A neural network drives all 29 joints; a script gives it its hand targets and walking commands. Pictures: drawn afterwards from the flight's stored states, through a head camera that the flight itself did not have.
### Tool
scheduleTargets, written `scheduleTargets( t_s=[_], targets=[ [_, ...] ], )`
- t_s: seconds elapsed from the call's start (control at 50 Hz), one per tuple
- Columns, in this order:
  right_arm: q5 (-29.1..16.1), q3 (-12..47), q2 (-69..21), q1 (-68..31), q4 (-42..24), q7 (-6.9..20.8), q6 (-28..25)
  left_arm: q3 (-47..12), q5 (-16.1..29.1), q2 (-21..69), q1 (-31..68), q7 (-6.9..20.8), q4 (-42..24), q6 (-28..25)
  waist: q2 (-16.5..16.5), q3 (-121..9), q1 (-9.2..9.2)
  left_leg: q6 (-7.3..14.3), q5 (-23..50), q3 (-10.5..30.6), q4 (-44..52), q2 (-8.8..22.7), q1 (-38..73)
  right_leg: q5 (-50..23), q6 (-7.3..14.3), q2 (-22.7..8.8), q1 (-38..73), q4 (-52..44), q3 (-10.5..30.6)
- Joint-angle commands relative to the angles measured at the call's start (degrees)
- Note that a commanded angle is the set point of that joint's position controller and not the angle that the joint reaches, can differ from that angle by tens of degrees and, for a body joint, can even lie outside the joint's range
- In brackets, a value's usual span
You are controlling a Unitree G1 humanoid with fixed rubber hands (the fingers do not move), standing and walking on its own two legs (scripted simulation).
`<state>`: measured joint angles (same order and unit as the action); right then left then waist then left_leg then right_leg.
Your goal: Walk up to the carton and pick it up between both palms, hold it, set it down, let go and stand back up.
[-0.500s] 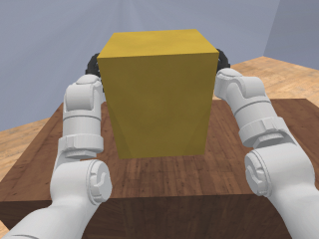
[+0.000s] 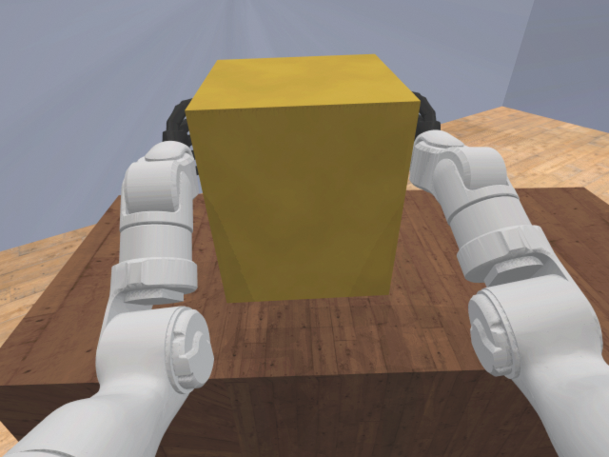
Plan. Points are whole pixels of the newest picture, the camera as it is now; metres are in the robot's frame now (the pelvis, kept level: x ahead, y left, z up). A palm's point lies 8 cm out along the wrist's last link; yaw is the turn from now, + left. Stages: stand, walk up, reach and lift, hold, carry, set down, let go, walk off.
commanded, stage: hold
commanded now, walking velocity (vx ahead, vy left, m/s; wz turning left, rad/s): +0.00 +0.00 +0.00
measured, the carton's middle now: (302, 176) +0.38 +0.00 +0.26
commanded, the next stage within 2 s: none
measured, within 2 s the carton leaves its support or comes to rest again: neither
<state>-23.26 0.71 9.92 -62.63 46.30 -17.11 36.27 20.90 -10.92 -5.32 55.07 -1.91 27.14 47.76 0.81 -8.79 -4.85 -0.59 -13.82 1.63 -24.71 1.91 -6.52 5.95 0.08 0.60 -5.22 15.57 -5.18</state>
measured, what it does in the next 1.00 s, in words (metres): stands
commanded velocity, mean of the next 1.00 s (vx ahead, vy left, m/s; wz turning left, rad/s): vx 0.00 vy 0.00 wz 0.00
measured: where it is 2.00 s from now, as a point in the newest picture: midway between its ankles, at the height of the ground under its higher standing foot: outside the picture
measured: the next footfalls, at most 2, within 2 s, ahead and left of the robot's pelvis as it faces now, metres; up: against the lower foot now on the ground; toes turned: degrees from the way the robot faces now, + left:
none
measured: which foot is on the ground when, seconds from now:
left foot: down 0.00-1.00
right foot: down 0.00-1.00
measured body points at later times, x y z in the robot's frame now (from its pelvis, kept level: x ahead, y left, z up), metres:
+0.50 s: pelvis +0.00 +0.00 +0.00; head -0.09 +0.02 +0.44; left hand +0.39 +0.16 +0.29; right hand +0.38 -0.14 +0.30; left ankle +0.00 +0.12 -0.75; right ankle +0.03 -0.12 -0.75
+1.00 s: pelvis +0.00 +0.00 +0.00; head -0.09 +0.02 +0.44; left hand +0.39 +0.16 +0.29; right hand +0.39 -0.15 +0.30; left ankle +0.00 +0.12 -0.75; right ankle +0.03 -0.12 -0.75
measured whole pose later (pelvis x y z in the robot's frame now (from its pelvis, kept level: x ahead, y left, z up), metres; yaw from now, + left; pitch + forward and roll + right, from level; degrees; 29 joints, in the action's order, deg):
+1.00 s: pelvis +0.00 +0.00 +0.00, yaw +0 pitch -4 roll -2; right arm -23.6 0.7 9.9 -62.3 46.2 -17.4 36.7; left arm 21.1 -10.6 -5.3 55.1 -2.2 27.4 47.8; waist 0.4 -9.2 -4.9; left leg -0.5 -14.0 1.9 -24.7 1.9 -6.7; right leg 6.1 0.0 0.6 -5.2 15.4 -5.2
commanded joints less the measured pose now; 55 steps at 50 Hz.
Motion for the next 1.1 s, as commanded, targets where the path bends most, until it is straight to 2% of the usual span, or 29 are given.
scheduleTargets(
  t_s=[0.0,0.04,0.08,0.12,0.2,0.22,0.26,0.28,0.32,0.36,0.44,0.56,0.58,0.62,0.64,0.66,0.68,0.74,0.8,0.82,0.84,0.88,0.9,0.92,0.98,1.0,1.04,1.06,1.08],
  targets=[
    [-10.11,11.8,-42.7,-47.3,-21.48,7.02,-1.45,-22.16,11.06,36.44,50.01,7.81,-10.33,-4.42,2.06,-21.85,-0.4,-3.35,15.47,0.74,4.35,-4.98,-3.22,-11.84,-2.57,4.58,15.22,1.51,4.07],
    [-9.92,11.53,-42.91,-47.24,-22.15,7.33,-1.66,-22.65,11.39,37.18,49.74,7.84,-10.46,-4.36,2.6,-22.27,-0.17,-3.17,14.43,0.79,4.58,-4.9,-3.53,-10.08,-2.27,4.53,14.81,1.36,4.25],
    [-9.62,10.95,-42.2,-46.99,-22.43,7.31,-1.71,-23.56,11.92,37.54,49.66,7.78,-10.68,-4.51,3.57,-22.56,-1.22,-3.65,14.72,0.92,4.27,-4.87,-3.55,-11.4,-2.04,4.36,14.85,1.47,4.52],
    [-9.51,11.62,-42.71,-48.14,-21.33,7.32,-1.65,-21.57,10.84,36.13,49.25,7.79,-8.61,-4.5,1.9,-20.73,0.23,-2.69,12.9,0.79,4.73,-5.07,-4.34,-9.57,-2.36,4.22,14.83,1.13,4.39],
    [-9.39,12.0,-43.21,-49.57,-22.47,7.04,-2.1,-20.77,10.12,35.84,47.99,8.1,-7.01,-4.29,0.86,-20.93,0.78,-2.1,12.91,0.62,4.61,-5.27,-4.62,-10.09,-2.45,4.13,15.38,0.84,4.51],
    [-8.79,10.77,-42.28,-48.49,-20.97,6.98,-1.8,-21.31,10.22,36.18,47.75,8.21,-6.38,-4.23,1.29,-19.27,-0.54,-2.54,11.9,0.82,5.03,-5.04,-4.39,-9.31,-2.23,4.25,14.27,0.61,4.54],
    [-8.84,10.86,-43.28,-48.31,-20.74,7.12,-1.7,-22.32,11.21,36.84,50.08,8.07,-8.33,-4.75,1.88,-20.9,-0.57,-2.54,11.14,0.8,5.17,-5.01,-5.34,-8.46,-2.16,4.3,14.66,1.05,4.55],
    [-9.29,11.57,-44.2,-49.12,-21.09,7.18,-1.66,-21.6,11.08,36.27,51.04,7.91,-8.83,-4.83,1.26,-22.07,0.24,-2.23,11.23,0.55,5.17,-5.36,-5.7,-8.49,-2.52,4.13,15.33,1.07,4.6],
    [-8.79,10.35,-43.32,-48.34,-19.45,7.36,-1.48,-21.74,11.25,36.81,51.08,7.83,-7.93,-4.93,1.78,-20.64,-0.48,-2.65,10.94,0.83,5.42,-4.77,-5.71,-8.43,-2.22,4.26,14.18,1.25,4.53],
    [-8.75,9.69,-42.28,-48.28,-19.09,7.41,-1.46,-21.83,10.97,37.1,50.46,7.89,-6.9,-4.73,2.89,-20.36,-0.7,-2.94,10.79,1.0,5.55,-4.66,-5.57,-8.12,-1.98,4.27,14.24,1.1,4.65],
    [-9.25,9.38,-41.35,-47.84,-19.62,7.45,-1.76,-24.89,12.4,39.42,52.56,7.58,-10.52,-5.14,6.75,-22.44,-2.75,-4.73,13.89,1.71,4.29,-4.47,-3.68,-10.58,-1.5,4.58,14.05,2.01,4.3],
    [-7.9,9.45,-41.9,-48.93,-18.88,8.08,-1.98,-21.75,10.61,37.69,50.06,7.71,-6.76,-4.97,2.87,-19.39,-0.15,-2.94,9.49,1.19,6.33,-4.31,-6.68,-6.66,-1.84,4.58,14.26,1.32,4.16],
    [-7.91,9.46,-41.74,-48.98,-18.03,8.26,-1.98,-21.81,10.6,37.75,50.45,7.61,-6.78,-5.15,2.94,-19.31,-0.37,-2.87,9.37,1.43,6.54,-4.09,-6.59,-6.72,-1.68,4.63,14.31,1.35,4.16],
    [-8.72,10.73,-42.88,-49.03,-18.65,8.32,-2.26,-21.26,10.72,36.8,50.88,7.56,-7.45,-5.47,1.17,-20.93,0.51,-2.5,11.83,1.21,5.91,-4.29,-5.61,-8.93,-1.89,4.59,15.19,1.42,4.29],
    [-8.89,10.38,-42.28,-48.69,-18.04,8.25,-2.13,-20.83,10.57,36.84,50.23,7.6,-6.2,-5.18,1.82,-20.31,0.34,-2.77,12.34,1.22,5.56,-4.39,-5.27,-9.13,-1.78,4.42,15.16,1.28,4.5],
    [-9.62,11.73,-43.63,-50.05,-19.88,8.18,-2.36,-20.53,10.76,36.43,50.96,7.52,-7.86,-5.37,0.6,-22.76,1.6,-2.3,13.66,1.03,5.01,-4.59,-5.12,-10.06,-2.14,4.66,16.56,1.76,4.24],
    [-10.06,11.58,-43.3,-49.27,-20.65,8.02,-2.38,-22.41,11.77,37.21,51.55,7.31,-9.66,-5.47,1.91,-25.23,0.0,-3.01,15.51,1.25,4.3,-4.59,-3.51,-12.06,-2.1,4.71,16.32,2.12,4.44],
    [-9.9,11.9,-42.6,-48.45,-21.38,7.56,-2.11,-20.95,11.04,36.31,48.85,7.32,-7.34,-4.65,0.78,-22.76,0.66,-2.72,16.51,0.62,3.78,-4.99,-3.08,-12.88,-2.29,4.56,15.42,1.26,4.61],
    [-10.35,12.08,-42.81,-48.89,-23.87,7.15,-2.39,-22.73,11.77,37.85,49.09,7.5,-9.26,-4.66,2.27,-24.01,-0.16,-3.14,16.36,1.12,3.49,-4.92,-3.26,-13.16,-2.13,4.51,15.6,1.42,4.62],
    [-10.22,11.21,-41.89,-48.4,-22.97,7.13,-2.02,-23.09,12.08,37.8,49.19,7.53,-9.14,-4.55,2.36,-23.46,-1.38,-3.48,16.15,1.19,3.62,-4.83,-2.7,-12.88,-2.19,4.68,14.92,1.19,4.5],
    [-10.39,12.2,-42.82,-48.94,-23.53,7.18,-1.97,-22.88,12.0,37.28,49.95,7.55,-9.93,-4.83,1.96,-23.1,-0.46,-3.13,16.35,1.07,3.5,-5.2,-3.19,-12.87,-2.49,4.5,14.93,1.33,4.37],
    [-10.82,12.15,-42.56,-48.47,-24.29,7.04,-1.92,-22.97,12.25,37.39,49.57,7.65,-10.53,-4.69,1.92,-23.49,-1.06,-3.22,16.55,1.2,3.5,-5.25,-2.83,-13.72,-2.56,4.48,15.32,1.29,4.38],
    [-9.91,11.2,-41.67,-47.08,-20.69,7.07,-1.17,-21.47,10.95,36.33,49.26,7.74,-8.42,-4.52,1.79,-19.77,-0.83,-3.03,13.89,1.17,4.54,-5.04,-3.97,-11.01,-2.39,4.3,14.42,0.9,4.4],
    [-9.72,11.33,-41.93,-46.9,-21.8,7.21,-1.52,-22.06,10.92,37.16,48.37,7.85,-8.74,-4.35,2.29,-20.82,-0.4,-2.99,13.26,1.07,4.9,-4.84,-4.16,-10.47,-2.17,4.34,14.69,1.1,4.38],
    [-9.83,11.71,-42.11,-46.25,-21.06,7.15,-1.44,-21.71,10.67,36.58,48.01,7.98,-9.3,-4.36,1.99,-20.74,-0.49,-3.03,15.24,0.83,4.42,-5.03,-3.65,-12.48,-2.26,4.23,15.19,1.19,4.54],
    [-10.22,11.31,-41.65,-46.19,-22.86,7.0,-1.78,-23.81,11.85,37.74,48.23,8.11,-10.98,-4.41,3.33,-23.17,-2.04,-3.81,16.6,1.36,3.85,-4.83,-2.34,-14.08,-2.08,4.3,15.52,1.55,4.48],
    [-11.07,11.99,-41.55,-46.78,-23.93,6.86,-1.7,-25.71,12.67,38.63,50.42,7.74,-14.35,-4.63,5.33,-25.73,-2.24,-4.67,18.72,1.51,2.84,-5.03,-1.0,-14.39,-2.0,4.62,15.69,2.08,4.39],
    [-10.9,12.42,-42.81,-47.55,-23.84,6.94,-1.49,-24.48,12.1,37.97,51.27,7.49,-13.55,-4.54,4.28,-23.55,-1.12,-4.23,18.66,1.34,2.93,-5.21,-1.93,-13.83,-2.34,4.56,15.35,2.05,4.19],
    [-10.86,12.25,-42.49,-46.69,-23.54,6.95,-1.3,-24.32,11.85,38.13,49.66,7.48,-12.63,-4.24,3.48,-23.0,-1.54,-4.15,18.36,1.42,3.17,-5.1,-1.96,-14.25,-2.37,4.67,15.15,1.94,4.24]
  ],
)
